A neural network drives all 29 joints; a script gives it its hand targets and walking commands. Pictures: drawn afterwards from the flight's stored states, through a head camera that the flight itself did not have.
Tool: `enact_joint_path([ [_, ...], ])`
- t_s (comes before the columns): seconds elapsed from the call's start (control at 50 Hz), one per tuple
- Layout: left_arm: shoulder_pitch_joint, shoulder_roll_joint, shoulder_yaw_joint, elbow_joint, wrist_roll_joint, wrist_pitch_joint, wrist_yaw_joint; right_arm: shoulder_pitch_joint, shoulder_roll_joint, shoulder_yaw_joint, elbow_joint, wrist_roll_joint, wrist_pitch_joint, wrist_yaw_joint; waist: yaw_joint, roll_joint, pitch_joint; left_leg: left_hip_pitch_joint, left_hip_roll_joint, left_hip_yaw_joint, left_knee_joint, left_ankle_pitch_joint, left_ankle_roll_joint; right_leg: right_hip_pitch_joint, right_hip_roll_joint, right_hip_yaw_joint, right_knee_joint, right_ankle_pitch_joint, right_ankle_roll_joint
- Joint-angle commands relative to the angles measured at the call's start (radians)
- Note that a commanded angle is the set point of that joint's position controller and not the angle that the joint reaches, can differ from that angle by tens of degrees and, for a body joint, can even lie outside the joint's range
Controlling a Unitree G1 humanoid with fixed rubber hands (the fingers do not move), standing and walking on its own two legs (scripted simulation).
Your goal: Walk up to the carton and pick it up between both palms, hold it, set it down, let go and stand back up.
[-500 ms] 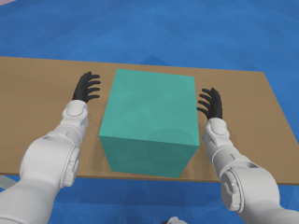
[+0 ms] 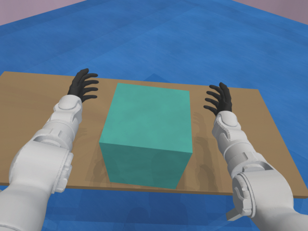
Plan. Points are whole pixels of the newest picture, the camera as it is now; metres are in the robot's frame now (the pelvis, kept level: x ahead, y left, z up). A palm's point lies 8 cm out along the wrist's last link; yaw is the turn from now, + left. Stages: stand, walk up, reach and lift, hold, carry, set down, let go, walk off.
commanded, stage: set down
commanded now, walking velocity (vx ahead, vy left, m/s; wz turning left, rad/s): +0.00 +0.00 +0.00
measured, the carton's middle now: (147, 138) +0.41 -0.03 -0.04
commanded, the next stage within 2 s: none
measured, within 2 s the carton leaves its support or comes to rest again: neither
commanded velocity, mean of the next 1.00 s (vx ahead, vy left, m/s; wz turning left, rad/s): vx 0.00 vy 0.00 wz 0.00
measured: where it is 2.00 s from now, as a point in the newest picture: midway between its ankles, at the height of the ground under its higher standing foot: outside the picture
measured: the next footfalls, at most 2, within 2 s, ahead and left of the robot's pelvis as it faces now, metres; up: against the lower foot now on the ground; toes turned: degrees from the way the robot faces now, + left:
none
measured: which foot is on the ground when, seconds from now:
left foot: down 0.00-1.00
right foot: down 0.00-1.00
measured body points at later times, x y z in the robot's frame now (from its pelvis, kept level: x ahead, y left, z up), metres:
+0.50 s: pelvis +0.01 +0.00 +0.01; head +0.04 +0.02 +0.46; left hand +0.45 +0.18 +0.09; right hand +0.37 -0.23 +0.08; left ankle +0.03 +0.11 -0.72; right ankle +0.05 -0.14 -0.72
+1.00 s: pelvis +0.03 +0.01 +0.02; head +0.04 +0.02 +0.47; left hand +0.39 +0.21 +0.06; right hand +0.33 -0.22 +0.05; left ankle +0.03 +0.11 -0.72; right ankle +0.05 -0.14 -0.72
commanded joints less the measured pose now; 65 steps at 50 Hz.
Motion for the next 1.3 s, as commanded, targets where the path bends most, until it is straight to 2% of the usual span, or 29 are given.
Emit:
enact_joint_path([
  [0.0,-0.456,0.173,0.034,-0.205,-0.008,-0.029,-0.006,-0.402,-0.144,-0.002,-0.270,0.001,-0.032,-0.013,0.002,0.061,-0.534,0.294,-0.048,0.028,-0.081,0.165,-0.034,0.268,0.040,-0.050,-0.063,0.227,-0.002],
  [0.06,-0.417,0.178,0.045,-0.241,-0.004,-0.018,-0.015,-0.363,-0.139,-0.004,-0.307,-0.003,-0.024,-0.021,-0.002,0.068,-0.528,0.302,-0.047,0.025,-0.092,0.160,-0.030,0.293,0.039,-0.047,-0.071,0.236,-0.003],
  [0.12,-0.383,0.200,0.073,-0.304,0.004,-0.009,-0.022,-0.329,-0.126,0.011,-0.389,0.001,-0.026,-0.028,0.017,0.066,-0.530,0.308,-0.046,0.029,-0.095,0.181,-0.027,0.327,0.037,-0.037,-0.078,0.255,-0.002],
  [0.14,-0.410,0.210,0.068,-0.350,-0.008,-0.006,-0.021,-0.343,-0.136,-0.007,-0.416,-0.002,-0.020,-0.030,0.005,0.072,-0.545,0.318,-0.045,0.027,-0.101,0.181,-0.029,0.324,0.040,-0.040,-0.082,0.251,-0.002],
  [0.22,-0.396,0.201,0.063,-0.423,-0.023,0.008,-0.018,-0.314,-0.133,-0.005,-0.481,-0.007,-0.003,-0.027,0.005,0.084,-0.560,0.362,-0.043,0.022,-0.111,0.182,-0.028,0.314,0.041,-0.044,-0.098,0.236,-0.005],
  [0.26,-0.339,0.209,0.078,-0.482,-0.014,0.027,-0.020,-0.257,-0.133,0.008,-0.517,0.003,0.000,-0.029,0.017,0.086,-0.563,0.396,-0.041,0.022,-0.115,0.217,-0.030,0.341,0.041,-0.036,-0.106,0.273,-0.005],
  [0.32,-0.289,0.202,0.094,-0.493,-0.001,0.047,-0.030,-0.208,-0.124,0.009,-0.521,-0.003,0.006,-0.033,0.016,0.083,-0.506,0.417,-0.040,0.017,-0.135,0.208,-0.029,0.353,0.039,-0.031,-0.123,0.268,-0.001],
  [0.34,-0.204,0.188,0.113,-0.523,0.024,0.054,-0.035,-0.120,-0.106,0.033,-0.522,0.000,-0.003,-0.035,0.039,0.099,-0.485,0.446,-0.037,0.016,-0.143,0.236,-0.031,0.380,0.040,-0.025,-0.130,0.291,-0.003],
  [0.4,-0.208,0.193,0.113,-0.565,0.015,0.059,-0.036,-0.131,-0.113,0.012,-0.562,-0.015,-0.004,-0.035,0.033,0.096,-0.453,0.454,-0.035,0.019,-0.161,0.220,-0.038,0.377,0.042,-0.027,-0.147,0.254,-0.006],
  [0.48,-0.130,0.182,0.127,-0.588,0.024,0.064,-0.036,-0.064,-0.096,0.014,-0.576,-0.025,-0.001,-0.032,0.053,0.087,-0.371,0.472,-0.034,0.020,-0.181,0.206,-0.036,0.393,0.043,-0.023,-0.163,0.223,-0.008],
  [0.5,-0.118,0.180,0.125,-0.617,0.021,0.062,-0.037,-0.049,-0.098,0.010,-0.593,-0.027,-0.005,-0.032,0.047,0.081,-0.378,0.489,-0.033,0.021,-0.182,0.225,-0.039,0.410,0.043,-0.023,-0.166,0.234,-0.013],
  [0.52,-0.067,0.176,0.139,-0.641,0.034,0.062,-0.038,0.009,-0.090,0.019,-0.590,-0.030,-0.013,-0.034,0.057,0.082,-0.360,0.509,-0.030,0.020,-0.186,0.245,-0.042,0.419,0.047,-0.022,-0.168,0.245,-0.011],
  [0.56,-0.086,0.187,0.141,-0.659,0.025,0.064,-0.033,-0.024,-0.095,-0.001,-0.608,-0.039,-0.012,-0.033,0.060,0.092,-0.346,0.517,-0.031,0.024,-0.187,0.252,-0.050,0.407,0.047,-0.019,-0.174,0.227,-0.014],
  [0.64,0.044,0.166,0.153,-0.709,0.032,0.066,-0.045,0.096,-0.078,0.014,-0.657,-0.042,-0.030,-0.033,0.071,0.058,-0.308,0.546,-0.031,0.024,-0.190,0.292,-0.049,0.449,0.048,-0.012,-0.184,0.263,-0.015],
  [0.66,-0.011,0.186,0.151,-0.727,0.017,0.063,-0.042,0.038,-0.094,-0.004,-0.683,-0.051,-0.025,-0.034,0.067,0.061,-0.325,0.539,-0.031,0.025,-0.191,0.287,-0.048,0.435,0.047,-0.014,-0.183,0.240,-0.015],
  [0.68,0.101,0.152,0.153,-0.734,0.035,0.066,-0.046,0.155,-0.064,0.024,-0.655,-0.041,-0.033,-0.031,0.077,0.062,-0.266,0.564,-0.028,0.018,-0.198,0.306,-0.050,0.454,0.047,-0.011,-0.190,0.259,-0.019],
  [0.72,0.028,0.190,0.151,-0.777,0.014,0.067,-0.041,0.076,-0.086,-0.006,-0.711,-0.048,-0.030,-0.031,0.075,0.070,-0.289,0.559,-0.026,0.023,-0.194,0.307,-0.056,0.428,0.048,-0.011,-0.190,0.224,-0.018],
  [0.74,0.156,0.154,0.162,-0.794,0.030,0.069,-0.047,0.195,-0.067,0.019,-0.716,-0.046,-0.040,-0.028,0.084,0.062,-0.255,0.586,-0.027,0.022,-0.198,0.329,-0.056,0.458,0.049,-0.011,-0.194,0.254,-0.019],
  [0.8,0.119,0.180,0.156,-0.844,0.015,0.064,-0.048,0.168,-0.075,-0.005,-0.750,-0.057,-0.042,-0.029,0.080,0.067,-0.273,0.587,-0.026,0.024,-0.195,0.336,-0.057,0.446,0.047,-0.009,-0.198,0.231,-0.022],
  [0.86,0.298,0.144,0.171,-0.890,0.038,0.067,-0.055,0.337,-0.049,0.027,-0.769,-0.049,-0.063,-0.026,0.096,0.054,-0.222,0.630,-0.024,0.016,-0.193,0.396,-0.056,0.492,0.049,-0.004,-0.202,0.283,-0.025],
  [0.88,0.267,0.158,0.170,-0.909,0.029,0.063,-0.058,0.304,-0.058,0.019,-0.790,-0.051,-0.065,-0.028,0.097,0.062,-0.222,0.628,-0.023,0.021,-0.194,0.405,-0.061,0.483,0.049,-0.001,-0.200,0.273,-0.025],
  [0.9,0.195,0.185,0.161,-0.903,0.006,0.068,-0.056,0.238,-0.067,-0.006,-0.801,-0.060,-0.051,-0.030,0.087,0.060,-0.213,0.599,-0.026,0.024,-0.202,0.357,-0.059,0.459,0.045,-0.001,-0.208,0.221,-0.025],
  [0.94,0.325,0.151,0.169,-0.932,0.026,0.070,-0.055,0.348,-0.052,0.018,-0.816,-0.053,-0.061,-0.026,0.106,0.061,-0.175,0.623,-0.024,0.021,-0.206,0.364,-0.052,0.485,0.045,0.001,-0.212,0.239,-0.028],
  [0.96,0.346,0.143,0.163,-0.940,0.027,0.068,-0.061,0.387,-0.047,0.015,-0.809,-0.056,-0.064,-0.027,0.095,0.059,-0.161,0.631,-0.024,0.023,-0.207,0.368,-0.056,0.494,0.047,-0.001,-0.214,0.243,-0.030],
  [1.02,0.334,0.170,0.171,-0.967,0.013,0.051,-0.058,0.376,-0.038,0.006,-0.852,-0.072,-0.066,-0.026,0.103,0.066,-0.151,0.604,-0.031,0.026,-0.211,0.326,-0.051,0.480,0.040,0.003,-0.215,0.197,-0.032],
  [1.06,0.452,0.150,0.178,-0.982,0.034,0.041,-0.061,0.500,-0.015,0.029,-0.844,-0.067,-0.086,-0.026,0.117,0.071,-0.114,0.619,-0.029,0.021,-0.212,0.343,-0.050,0.510,0.039,0.008,-0.215,0.223,-0.036],
  [1.08,0.377,0.173,0.171,-0.984,0.017,0.040,-0.060,0.414,-0.031,0.000,-0.874,-0.078,-0.081,-0.028,0.111,0.068,-0.124,0.596,-0.027,0.024,-0.215,0.321,-0.054,0.487,0.039,0.005,-0.215,0.182,-0.037],
  [1.12,0.483,0.153,0.174,-0.977,0.025,0.030,-0.059,0.517,-0.011,0.024,-0.866,-0.076,-0.089,-0.023,0.119,0.059,-0.082,0.600,-0.025,0.020,-0.220,0.305,-0.047,0.501,0.034,0.012,-0.219,0.181,-0.040],
  [1.28,0.552,0.174,0.163,-1.020,-0.007,-0.030,-0.059,0.578,0.004,0.009,-0.921,-0.107,-0.127,-0.026,0.120,0.054,-0.051,0.560,-0.025,0.020,-0.218,0.253,-0.046,0.484,0.029,0.016,-0.215,0.118,-0.044],
])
